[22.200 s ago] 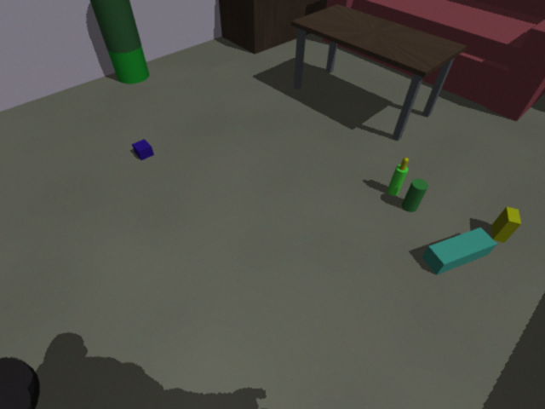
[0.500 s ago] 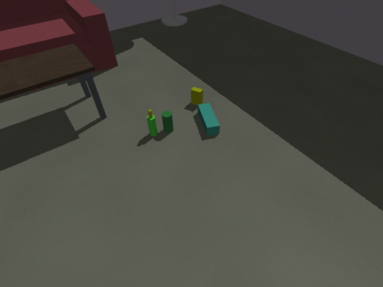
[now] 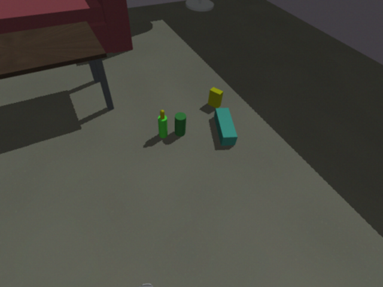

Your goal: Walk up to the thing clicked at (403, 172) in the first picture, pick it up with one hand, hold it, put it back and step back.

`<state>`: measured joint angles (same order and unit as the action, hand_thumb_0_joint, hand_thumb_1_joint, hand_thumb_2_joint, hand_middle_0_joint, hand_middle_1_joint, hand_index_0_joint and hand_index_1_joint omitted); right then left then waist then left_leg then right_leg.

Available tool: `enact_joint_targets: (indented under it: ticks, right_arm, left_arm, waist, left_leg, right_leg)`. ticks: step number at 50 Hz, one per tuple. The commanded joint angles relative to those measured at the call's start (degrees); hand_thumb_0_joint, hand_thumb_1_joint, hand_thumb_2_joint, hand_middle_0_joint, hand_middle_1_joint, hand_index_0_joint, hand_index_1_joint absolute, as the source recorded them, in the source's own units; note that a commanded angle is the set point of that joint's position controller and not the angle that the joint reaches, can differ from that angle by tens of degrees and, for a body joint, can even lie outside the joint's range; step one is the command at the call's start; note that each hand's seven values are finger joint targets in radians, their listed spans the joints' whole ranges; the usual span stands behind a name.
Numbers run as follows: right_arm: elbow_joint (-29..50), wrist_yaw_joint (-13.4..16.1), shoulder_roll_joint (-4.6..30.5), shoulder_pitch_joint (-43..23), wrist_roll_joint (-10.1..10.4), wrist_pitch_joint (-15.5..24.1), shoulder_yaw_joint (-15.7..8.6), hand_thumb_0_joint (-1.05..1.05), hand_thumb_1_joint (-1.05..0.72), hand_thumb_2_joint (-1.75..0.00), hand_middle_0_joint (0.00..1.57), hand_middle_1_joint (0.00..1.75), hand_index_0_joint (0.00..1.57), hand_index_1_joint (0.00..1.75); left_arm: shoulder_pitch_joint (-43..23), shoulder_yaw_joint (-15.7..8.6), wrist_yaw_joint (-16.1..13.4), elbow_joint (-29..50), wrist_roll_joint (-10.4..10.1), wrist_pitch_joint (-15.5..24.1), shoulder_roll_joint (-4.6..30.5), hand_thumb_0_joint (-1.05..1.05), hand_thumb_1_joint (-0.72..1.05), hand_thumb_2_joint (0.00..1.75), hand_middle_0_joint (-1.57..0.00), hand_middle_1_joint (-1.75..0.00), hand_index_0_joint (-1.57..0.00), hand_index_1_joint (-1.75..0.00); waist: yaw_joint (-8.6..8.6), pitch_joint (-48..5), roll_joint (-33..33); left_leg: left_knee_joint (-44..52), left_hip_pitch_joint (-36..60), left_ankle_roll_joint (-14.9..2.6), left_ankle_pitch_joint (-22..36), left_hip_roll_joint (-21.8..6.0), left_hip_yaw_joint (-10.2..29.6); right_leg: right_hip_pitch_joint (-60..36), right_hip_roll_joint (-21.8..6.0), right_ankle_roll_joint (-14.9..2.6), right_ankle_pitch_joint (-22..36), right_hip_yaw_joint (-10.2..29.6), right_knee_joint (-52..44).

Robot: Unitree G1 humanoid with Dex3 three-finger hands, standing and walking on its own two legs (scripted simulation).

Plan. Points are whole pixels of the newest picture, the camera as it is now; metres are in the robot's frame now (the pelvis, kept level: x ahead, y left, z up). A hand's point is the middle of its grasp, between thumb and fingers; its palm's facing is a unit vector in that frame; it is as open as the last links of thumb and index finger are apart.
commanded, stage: walk up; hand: left
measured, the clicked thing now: (162, 123) +1.17 +0.19 -0.64
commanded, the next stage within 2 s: none
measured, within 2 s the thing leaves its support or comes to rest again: neither
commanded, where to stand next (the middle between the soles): +0.83 +0.00 m, yaw -2 degrees
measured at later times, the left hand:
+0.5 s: hand (94, 216) +0.31 +0.25 -0.11, palm faces -0.03 -0.91 -0.41, open 7.4 cm
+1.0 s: hand (99, 161) +0.49 +0.30 -0.13, palm faces -0.11 -0.94 -0.32, open 7.4 cm
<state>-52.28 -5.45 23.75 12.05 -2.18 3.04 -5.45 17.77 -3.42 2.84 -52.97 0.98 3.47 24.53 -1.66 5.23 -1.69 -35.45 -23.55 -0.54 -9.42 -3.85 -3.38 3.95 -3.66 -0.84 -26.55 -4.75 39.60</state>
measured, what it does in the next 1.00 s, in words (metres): walks ahead: right foot, then left foot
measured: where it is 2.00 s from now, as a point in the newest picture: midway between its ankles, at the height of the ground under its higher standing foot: (189, 185)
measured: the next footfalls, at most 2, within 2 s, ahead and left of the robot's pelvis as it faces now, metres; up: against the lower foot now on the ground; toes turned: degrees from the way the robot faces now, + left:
right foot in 0.34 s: +0.31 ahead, -0.15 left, +0.00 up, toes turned -7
left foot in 0.72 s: +0.49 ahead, +0.12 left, +0.00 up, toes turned +5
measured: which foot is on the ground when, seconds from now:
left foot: down 0.00-0.36, up 0.38-0.70, down 0.72-1.00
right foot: up 0.00-0.32, down 0.34-0.76, up 0.78-1.00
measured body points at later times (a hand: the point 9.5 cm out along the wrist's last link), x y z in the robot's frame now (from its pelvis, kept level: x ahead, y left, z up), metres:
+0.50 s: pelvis +0.23 -0.03 +0.00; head +0.24 -0.05 +0.45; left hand +0.31 +0.30 -0.08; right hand +0.29 -0.35 -0.12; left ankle +0.20 +0.10 -0.66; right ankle +0.27 -0.15 -0.72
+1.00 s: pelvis +0.43 +0.02 +0.02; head +0.44 +0.05 +0.47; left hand +0.50 +0.34 -0.11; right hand +0.47 -0.30 -0.07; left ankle +0.45 +0.12 -0.72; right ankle +0.50 -0.14 -0.67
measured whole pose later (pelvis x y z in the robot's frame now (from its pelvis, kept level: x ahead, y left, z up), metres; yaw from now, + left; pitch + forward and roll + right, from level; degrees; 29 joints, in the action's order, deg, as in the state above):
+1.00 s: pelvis +0.43 +0.02 +0.02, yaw -3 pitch -3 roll +0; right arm -48.4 -3.5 22.7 18.5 -0.3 4.9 -2.9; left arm 17.6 -2.6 3.8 -52.3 0.7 2.6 25.4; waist 0.7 3.9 -3.6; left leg -26.6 -10.1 -3.0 -13.8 -1.1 -7.8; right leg 29.0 -4.6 -0.5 -15.6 0.7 52.4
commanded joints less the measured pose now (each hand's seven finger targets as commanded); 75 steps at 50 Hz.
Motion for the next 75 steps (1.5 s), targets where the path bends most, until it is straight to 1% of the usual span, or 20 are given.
enact_joint_targets:
  ticks: [1,4,10,16,17,18,19,25,32,36,38,39,43,50,57,59,61,62,67,75]
  right_arm:
    - [3.31,2.95,19.95,11.63,2.48,1.84,-5.67,0.00,-0.90,-0.90,0.20,0.30,0.20,0.30]
    - [5.57,3.65,14.21,6.96,2.56,2.27,-2.78,0.00,-0.90,-0.90,0.20,0.30,0.20,0.30]
    - [8.52,3.01,16.17,3.44,1.58,3.03,-2.84,0.00,-0.90,-0.90,0.20,0.30,0.20,0.30]
    - [10.02,2.70,12.97,1.30,2.02,2.02,-1.39,0.00,-0.90,-0.90,0.20,0.30,0.20,0.30]
    - [10.14,2.72,10.35,3.26,1.93,2.07,-0.33,0.00,-0.90,-0.90,0.20,0.30,0.20,0.30]
    - [11.33,2.69,6.57,4.70,2.01,1.94,1.03,0.00,-0.90,-0.90,0.20,0.30,0.20,0.30]
    - [10.78,3.34,12.31,2.56,1.99,1.42,-0.51,0.00,-0.90,-0.90,0.20,0.30,0.20,0.30]
    - [5.34,2.13,12.07,7.03,2.03,0.88,-1.09,0.00,-0.90,-0.90,0.20,0.30,0.20,0.30]
    - [7.75,0.64,10.33,0.47,1.32,1.37,-1.50,0.00,-0.90,-0.90,0.20,0.30,0.20,0.30]
    - [3.93,1.70,13.46,11.52,0.87,2.17,-3.38,0.00,-0.90,-0.90,0.20,0.30,0.20,0.30]
    - [5.20,2.88,21.63,16.59,1.03,2.81,-5.21,0.00,-0.90,-0.90,0.20,0.30,0.20,0.30]
    - [5.82,2.92,21.46,13.32,2.69,2.49,-5.18,0.00,-0.90,-0.90,0.20,0.30,0.20,0.30]
    - [7.06,3.43,14.60,5.17,2.41,3.03,-2.03,0.00,-0.90,-0.90,0.20,0.30,0.20,0.30]
    - [7.75,3.18,15.43,7.26,1.85,3.30,-2.45,0.00,-0.90,-0.90,0.20,0.30,0.20,0.30]
    - [8.50,3.20,14.99,7.54,2.05,2.07,-2.22,0.00,-0.90,-0.90,0.20,0.30,0.20,0.30]
    - [9.43,3.41,12.69,7.16,2.18,1.72,-1.15,0.00,-0.90,-0.90,0.20,0.30,0.20,0.30]
    - [10.82,3.43,6.99,10.88,2.39,1.72,1.22,0.00,-0.90,-0.90,0.20,0.30,0.20,0.30]
    - [9.15,4.18,13.16,8.87,2.10,1.02,-0.39,0.00,-0.90,-0.90,0.20,0.30,0.20,0.30]
    - [5.15,3.30,11.96,11.94,2.18,0.66,-0.50,0.00,-0.90,-0.90,0.20,0.30,0.20,0.30]
    - [4.91,1.80,10.60,9.10,1.07,1.69,-1.59,0.00,-0.90,-0.90,0.20,0.30,0.20,0.30]
  left_arm:
    - [-3.17,-1.91,-1.85,6.25,-1.39,1.60,13.84,0.00,0.90,0.90,-0.20,-0.30,-0.20,-0.30]
    - [0.92,-1.83,-1.20,3.91,-1.94,1.67,11.53,0.00,0.90,0.90,-0.20,-0.30,-0.20,-0.30]
    - [-2.89,-2.15,1.47,5.80,-0.40,0.97,9.82,0.00,0.90,0.90,-0.20,-0.30,-0.20,-0.30]
    - [3.51,-4.47,1.10,2.94,0.28,1.76,12.06,0.00,0.90,0.90,-0.20,-0.30,-0.20,-0.30]
    - [8.70,-5.78,0.33,2.35,0.38,2.33,14.84,0.00,0.90,0.90,-0.20,-0.30,-0.20,-0.30]
    - [12.07,-6.81,-0.62,3.29,0.44,3.06,19.84,0.00,0.90,0.90,-0.20,-0.30,-0.20,-0.30]
    - [10.34,-6.20,-0.54,4.28,-0.33,3.02,21.30,0.00,0.90,0.90,-0.20,-0.30,-0.20,-0.30]
    - [0.70,-4.20,-1.06,7.01,-0.71,3.13,14.74,0.00,0.90,0.90,-0.20,-0.30,-0.20,-0.30]
    - [-0.13,-4.34,-0.58,8.77,-0.24,3.31,16.12,0.00,0.90,0.90,-0.20,-0.30,-0.20,-0.30]
    - [-0.45,-2.36,-0.56,8.77,0.08,2.53,12.48,0.00,0.90,0.90,-0.20,-0.30,-0.20,-0.30]
    - [2.84,-1.53,-1.08,8.59,-0.99,1.91,8.98,0.00,0.90,0.90,-0.20,-0.30,-0.20,-0.30]
    - [0.36,-2.35,-1.77,7.85,-0.54,1.51,14.69,0.00,0.90,0.90,-0.20,-0.30,-0.20,-0.30]
    - [5.92,-2.32,-0.85,2.96,-1.42,0.91,13.13,0.00,0.90,0.90,-0.20,-0.30,-0.20,-0.30]
    - [-2.61,-2.39,1.09,5.45,-0.09,0.38,10.41,0.00,0.90,0.90,-0.20,-0.30,-0.20,-0.30]
    - [-5.57,-2.38,0.95,5.49,-0.24,1.39,8.64,0.00,0.90,0.90,-0.20,-0.30,-0.20,-0.30]
    - [1.77,-3.37,0.00,3.47,-0.15,2.01,10.53,0.00,0.90,0.90,-0.20,-0.30,-0.20,-0.30]
    - [9.22,-5.77,-1.28,4.14,-0.11,2.94,18.96,0.00,0.90,0.90,-0.20,-0.30,-0.20,-0.30]
    - [7.26,-5.62,-1.32,4.31,-0.99,2.49,19.40,0.00,0.90,0.90,-0.20,-0.30,-0.20,-0.30]
    - [-1.06,-3.68,-1.68,7.22,-1.26,2.21,13.41,0.00,0.90,0.90,-0.20,-0.30,-0.20,-0.30]
    - [-4.66,-3.90,-0.30,9.89,-0.29,1.65,15.01,0.00,0.90,0.90,-0.20,-0.30,-0.20,-0.30]
  waist:
    - [7.29,-10.76,7.99]
    - [3.09,-5.26,8.47]
    - [2.80,-1.64,11.69]
    - [-2.85,-5.49,2.64]
    - [-5.76,-7.88,-7.06]
    - [-5.92,-8.23,-17.88]
    - [-5.71,-7.01,-11.00]
    - [0.58,-1.91,-6.67]
    - [-0.28,-2.76,-5.77]
    - [6.89,-7.28,4.38]
    - [8.07,-8.37,19.35]
    - [7.14,-5.90,10.04]
    - [1.60,-0.29,10.74]
    - [3.77,0.36,9.24]
    - [3.18,-1.98,7.20]
    - [-1.00,-6.08,1.80]
    - [-3.42,-12.21,-15.21]
    - [-3.67,-10.00,-7.86]
    - [1.23,-4.01,-6.86]
    - [2.40,-2.93,-6.20]
  left_leg:
    - [19.70,29.66,-15.44,-13.03,-19.69,33.84]
    - [17.36,20.37,-12.23,9.44,-14.76,14.87]
    - [20.79,12.27,-13.41,-1.19,-13.86,7.09]
    - [3.35,-0.82,-7.41,-6.94,-6.96,0.30]
    - [-13.37,-5.96,-5.39,-4.10,-2.92,-2.92]
    - [-29.82,-16.02,-2.47,-20.69,4.05,-2.51]
    - [-34.37,-17.67,-1.91,-23.03,2.97,3.37]
    - [-20.93,-8.42,-0.75,-11.15,-2.11,5.39]
    - [-1.47,-0.89,-0.34,-2.63,-1.18,0.52]
    - [2.61,23.69,-2.19,-5.77,2.50,-1.69]
    - [24.47,28.62,-10.62,-31.32,-20.45,42.15]
    - [24.17,21.89,-13.24,-32.17,-21.48,42.04]
    - [23.57,11.24,-8.06,-13.38,-12.40,15.47]
    - [24.51,14.35,-12.61,-10.20,-12.66,9.43]
    - [13.82,13.22,-9.68,5.06,-10.16,4.01]
    - [1.44,8.78,-7.17,7.41,-7.25,1.14]
    - [-25.60,-12.13,-1.91,-19.71,4.66,-1.87]
    - [-30.29,-13.44,-2.25,-22.57,1.96,3.65]
    - [-21.25,-6.33,-0.85,-12.88,-1.33,4.94]
    - [0.17,7.93,0.42,-2.70,0.18,-1.22]
  right_leg:
    - [33.83,3.55,-2.84,-1.06,12.24,33.84]
    - [29.57,-0.59,-1.68,5.14,11.18,25.42]
    - [23.01,-2.86,0.38,11.45,4.50,2.99]
    - [-1.95,3.21,-1.68,15.70,-1.30,-5.18]
    - [-9.38,-0.78,-3.89,4.68,6.91,-11.81]
    - [-12.27,-16.07,-8.78,-2.97,32.82,-21.92]
    - [-7.58,-21.97,-15.57,-5.11,45.31,-26.46]
    - [7.33,-11.64,-12.15,11.20,16.71,-24.30]
    - [8.93,-11.21,-11.02,8.40,10.05,-22.70]
    - [21.47,-6.80,-7.32,14.51,3.83,-2.53]
    - [38.28,6.48,-2.19,-2.96,2.78,26.35]
    - [36.87,2.32,-2.82,-2.27,9.39,30.18]
    - [29.73,-2.23,-1.12,9.65,9.39,21.73]
    - [29.30,-3.37,0.95,13.80,5.24,6.31]
    - [15.44,1.67,-0.93,17.93,-0.25,-8.17]
    - [1.56,3.17,-2.25,16.24,0.45,-11.85]
    - [-15.57,-19.26,-10.82,8.44,37.33,-22.42]
    - [-10.92,-21.78,-16.28,7.05,40.48,-22.37]
    - [4.99,-11.26,-12.27,18.29,15.32,-21.95]
    - [18.62,-10.04,-10.69,-4.27,10.57,-20.81]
